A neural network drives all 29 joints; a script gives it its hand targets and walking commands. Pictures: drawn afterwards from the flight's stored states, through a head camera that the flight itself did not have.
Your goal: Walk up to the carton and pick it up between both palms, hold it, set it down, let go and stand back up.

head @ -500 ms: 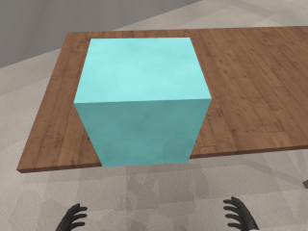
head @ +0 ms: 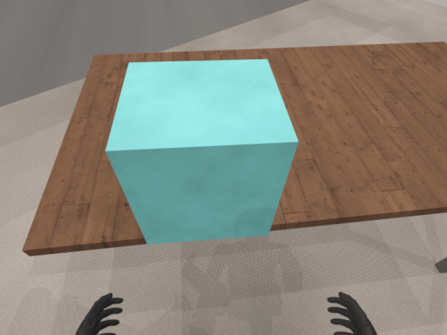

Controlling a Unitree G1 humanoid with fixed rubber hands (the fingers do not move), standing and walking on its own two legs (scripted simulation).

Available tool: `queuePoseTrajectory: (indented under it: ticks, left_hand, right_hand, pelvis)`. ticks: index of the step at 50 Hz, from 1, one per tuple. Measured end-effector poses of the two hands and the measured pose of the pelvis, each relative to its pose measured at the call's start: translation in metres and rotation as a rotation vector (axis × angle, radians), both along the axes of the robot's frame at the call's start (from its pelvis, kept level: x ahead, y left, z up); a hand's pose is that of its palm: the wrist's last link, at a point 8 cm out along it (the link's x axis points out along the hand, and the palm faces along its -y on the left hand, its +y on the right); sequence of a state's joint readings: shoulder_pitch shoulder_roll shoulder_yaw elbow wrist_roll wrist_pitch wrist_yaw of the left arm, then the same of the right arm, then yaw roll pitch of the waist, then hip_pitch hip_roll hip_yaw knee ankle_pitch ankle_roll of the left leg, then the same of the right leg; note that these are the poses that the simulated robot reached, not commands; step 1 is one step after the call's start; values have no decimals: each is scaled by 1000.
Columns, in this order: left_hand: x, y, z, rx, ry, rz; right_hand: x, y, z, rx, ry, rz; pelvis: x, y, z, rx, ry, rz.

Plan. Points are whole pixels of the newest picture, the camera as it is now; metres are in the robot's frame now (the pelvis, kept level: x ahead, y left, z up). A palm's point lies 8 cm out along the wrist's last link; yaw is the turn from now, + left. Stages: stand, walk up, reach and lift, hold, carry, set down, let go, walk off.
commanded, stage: stand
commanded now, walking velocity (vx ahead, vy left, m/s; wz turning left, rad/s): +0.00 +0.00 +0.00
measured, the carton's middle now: (204, 156) +0.42 +0.05 +0.08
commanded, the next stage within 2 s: walk up in 1.86 s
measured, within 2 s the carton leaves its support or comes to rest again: neither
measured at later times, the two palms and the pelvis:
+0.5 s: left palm out of the picture +0.12 +0.25 -0.09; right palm out of the picture +0.11 -0.24 -0.09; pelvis +0.00 +0.01 +0.00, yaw -1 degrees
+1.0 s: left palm out of the picture +0.11 +0.25 -0.09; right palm out of the picture +0.09 -0.25 -0.09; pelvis -0.01 +0.01 +0.00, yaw -2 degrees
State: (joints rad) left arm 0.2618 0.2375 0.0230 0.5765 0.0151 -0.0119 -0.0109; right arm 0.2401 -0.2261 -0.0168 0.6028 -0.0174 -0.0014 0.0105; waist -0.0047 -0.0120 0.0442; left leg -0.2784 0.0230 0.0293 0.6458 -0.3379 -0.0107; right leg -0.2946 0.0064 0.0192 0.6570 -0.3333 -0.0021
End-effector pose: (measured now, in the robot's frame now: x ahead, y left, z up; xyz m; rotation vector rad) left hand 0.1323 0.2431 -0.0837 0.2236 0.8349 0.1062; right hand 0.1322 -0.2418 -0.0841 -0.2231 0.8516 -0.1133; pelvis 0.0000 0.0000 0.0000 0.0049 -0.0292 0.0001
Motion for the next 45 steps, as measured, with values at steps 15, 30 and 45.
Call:
queuePoseTrajectory:
  ticks: [15,30,45]
  left_hand:
    - [-8,2,-2,-1,27,-7]
    - [-12,5,-2,3,35,-12]
    - [-17,5,-2,3,40,-18]
  right_hand:
    - [-15,0,-2,-2,29,-11]
    - [-21,0,-1,-7,27,-23]
    - [-35,-4,-2,-6,34,-46]
  pelvis:
    - [-4,3,2,-2,-7,-10]
    - [-5,6,2,1,-13,-25]
    - [-10,6,2,4,-20,-40]
